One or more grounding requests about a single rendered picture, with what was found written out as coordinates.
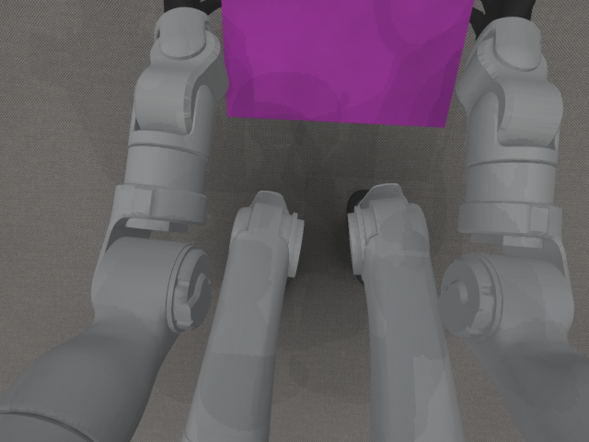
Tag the left robot upper arm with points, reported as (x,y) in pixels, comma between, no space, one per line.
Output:
(95,386)

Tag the right robot upper arm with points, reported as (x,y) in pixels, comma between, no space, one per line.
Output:
(514,313)

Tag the carton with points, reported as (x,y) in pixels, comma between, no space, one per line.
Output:
(390,62)

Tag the robot right hand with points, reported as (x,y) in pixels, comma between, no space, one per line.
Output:
(495,9)

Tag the robot left thigh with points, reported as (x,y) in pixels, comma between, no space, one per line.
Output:
(232,399)

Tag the robot right thigh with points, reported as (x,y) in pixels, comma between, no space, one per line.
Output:
(413,393)

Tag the robot thigh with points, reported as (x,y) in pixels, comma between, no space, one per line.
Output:
(232,399)
(413,393)

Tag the right robot forearm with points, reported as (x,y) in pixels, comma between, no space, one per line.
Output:
(514,117)

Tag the left robot forearm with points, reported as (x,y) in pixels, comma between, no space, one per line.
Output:
(171,131)

